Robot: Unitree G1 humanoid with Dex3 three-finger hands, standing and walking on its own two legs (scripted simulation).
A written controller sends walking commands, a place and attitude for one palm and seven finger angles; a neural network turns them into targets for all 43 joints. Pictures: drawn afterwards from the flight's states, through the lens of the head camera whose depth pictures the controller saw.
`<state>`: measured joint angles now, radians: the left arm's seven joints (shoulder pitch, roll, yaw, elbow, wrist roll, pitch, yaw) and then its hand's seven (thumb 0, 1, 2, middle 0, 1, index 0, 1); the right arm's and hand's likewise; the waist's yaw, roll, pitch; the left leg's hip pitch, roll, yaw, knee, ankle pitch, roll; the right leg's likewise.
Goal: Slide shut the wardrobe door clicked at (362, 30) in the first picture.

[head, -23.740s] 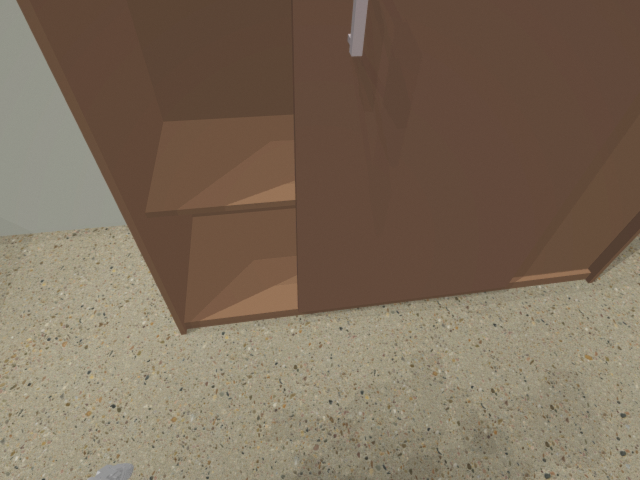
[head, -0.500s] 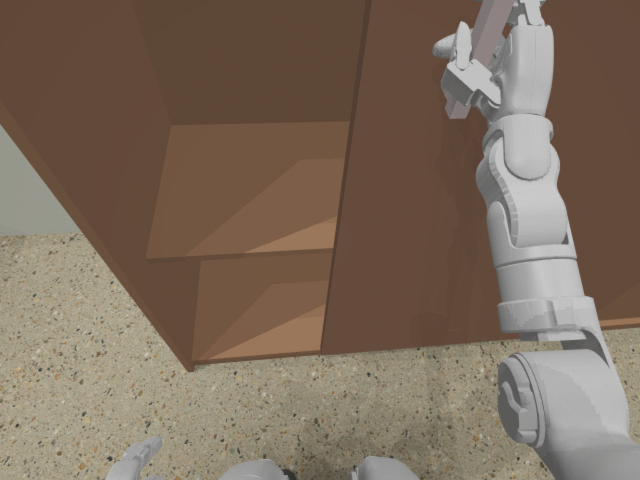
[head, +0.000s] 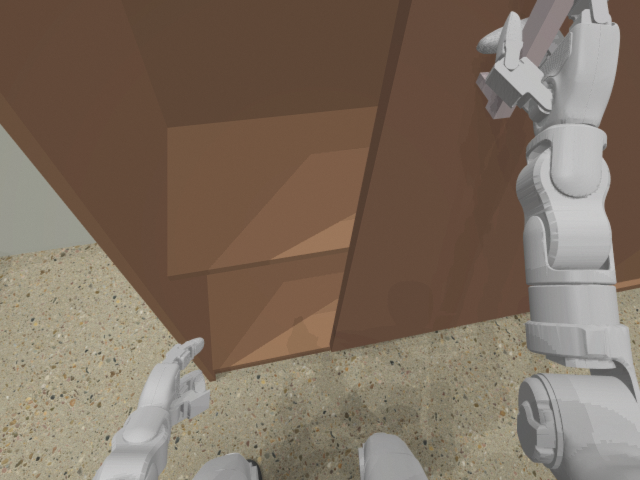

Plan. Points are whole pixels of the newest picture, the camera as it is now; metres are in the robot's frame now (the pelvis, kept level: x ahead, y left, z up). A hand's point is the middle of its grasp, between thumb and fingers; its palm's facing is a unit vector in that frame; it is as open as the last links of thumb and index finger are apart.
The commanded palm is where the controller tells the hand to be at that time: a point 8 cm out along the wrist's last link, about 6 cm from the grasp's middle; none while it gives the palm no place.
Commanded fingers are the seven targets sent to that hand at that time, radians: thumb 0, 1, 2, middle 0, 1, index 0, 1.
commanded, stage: step sideways, sliding the door along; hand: right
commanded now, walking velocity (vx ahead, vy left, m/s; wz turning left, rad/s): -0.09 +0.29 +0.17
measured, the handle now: (526, 25) +0.46 -0.19 +0.29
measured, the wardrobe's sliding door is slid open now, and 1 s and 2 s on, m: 0.35 0.10 0.00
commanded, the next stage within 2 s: stop walking and hold the door there in 1.62 s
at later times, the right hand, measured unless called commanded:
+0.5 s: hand (389, 79) +0.40 -0.07 +0.27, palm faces +0.20 +0.98 -0.08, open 6.7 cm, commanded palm +0.37 -0.05 +0.27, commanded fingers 0.00 -0.90 -0.90 0.45 1.40 0.45 1.40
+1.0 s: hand (219, 105) +0.37 +0.07 +0.26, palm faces +0.06 +0.99 -0.08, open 7.1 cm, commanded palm +0.34 +0.09 +0.27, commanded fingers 0.00 -0.90 -0.90 0.45 1.40 0.45 1.40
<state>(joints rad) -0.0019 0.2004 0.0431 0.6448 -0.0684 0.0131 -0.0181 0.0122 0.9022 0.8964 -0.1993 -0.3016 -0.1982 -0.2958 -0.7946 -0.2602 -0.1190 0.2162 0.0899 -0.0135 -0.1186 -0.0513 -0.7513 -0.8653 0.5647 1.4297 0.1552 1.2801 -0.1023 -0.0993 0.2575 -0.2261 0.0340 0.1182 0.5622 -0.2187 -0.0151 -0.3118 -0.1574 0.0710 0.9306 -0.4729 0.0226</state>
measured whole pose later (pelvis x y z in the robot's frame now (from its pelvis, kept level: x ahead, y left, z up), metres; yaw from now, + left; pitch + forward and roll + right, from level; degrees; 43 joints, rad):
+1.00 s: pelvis +0.01 +0.17 -0.01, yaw +3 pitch -5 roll +2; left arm 0.07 0.19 0.05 0.58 -0.05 0.05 -0.07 0.01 0.90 0.90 -0.20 -0.30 -0.19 -0.30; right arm -0.53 -0.15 -0.02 -0.13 0.04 0.01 -0.13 -0.03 -0.80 -0.82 0.40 1.48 0.06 1.04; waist -0.10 -0.08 0.17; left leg -0.24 -0.06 0.07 0.64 -0.31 0.03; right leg -0.26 -0.24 0.00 0.68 -0.33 0.11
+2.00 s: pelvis -0.03 +0.37 +0.01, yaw +10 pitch -3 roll +1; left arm 0.14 0.28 0.01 0.69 -0.04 -0.01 0.04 0.01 0.90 0.90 -0.20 -0.30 -0.20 -0.30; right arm -0.38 -0.43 -0.37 0.13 0.07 -0.07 -0.12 -0.08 -0.66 -0.85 0.50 1.44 0.15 1.26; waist 0.00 -0.06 0.06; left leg -0.25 0.00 0.03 0.49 -0.19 0.00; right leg -0.26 -0.02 -0.03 0.57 -0.34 -0.02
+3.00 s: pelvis +0.03 +0.36 +0.02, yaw +14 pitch -1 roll +1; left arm 0.18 0.23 -0.01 0.64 -0.04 -0.02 0.07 0.01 0.90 0.90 -0.20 -0.30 -0.20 -0.30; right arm -0.06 -0.41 -0.39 -0.18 0.08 -0.13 -0.16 -0.11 -0.65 -0.82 0.54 1.54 0.18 1.25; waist -0.01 -0.02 -0.02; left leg -0.19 0.00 -0.05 0.40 -0.20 -0.03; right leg -0.17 -0.01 -0.10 0.46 -0.27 -0.04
